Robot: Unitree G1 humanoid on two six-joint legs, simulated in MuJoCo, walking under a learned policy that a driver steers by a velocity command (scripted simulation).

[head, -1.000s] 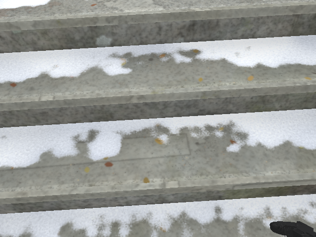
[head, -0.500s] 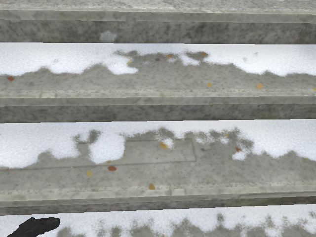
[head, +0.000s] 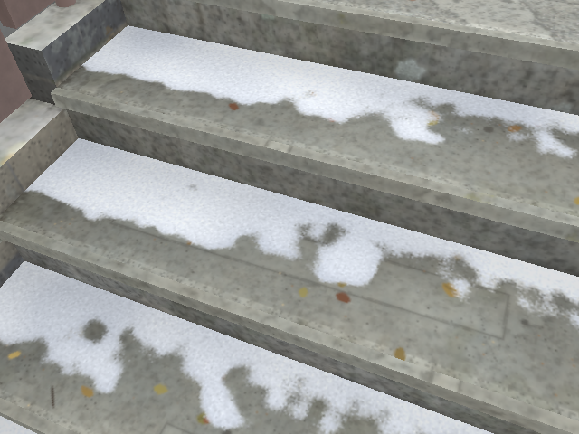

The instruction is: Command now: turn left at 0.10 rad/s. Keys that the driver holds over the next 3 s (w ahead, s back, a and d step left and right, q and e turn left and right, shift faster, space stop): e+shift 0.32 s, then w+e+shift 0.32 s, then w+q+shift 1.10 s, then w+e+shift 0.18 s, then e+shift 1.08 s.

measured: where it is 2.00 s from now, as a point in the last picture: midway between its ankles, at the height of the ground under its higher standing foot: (484, 149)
